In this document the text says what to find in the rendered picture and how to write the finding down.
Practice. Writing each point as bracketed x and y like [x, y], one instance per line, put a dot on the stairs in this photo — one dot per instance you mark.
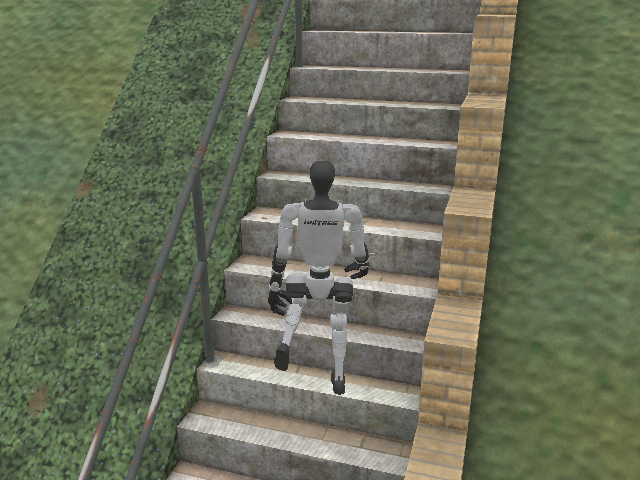
[379, 97]

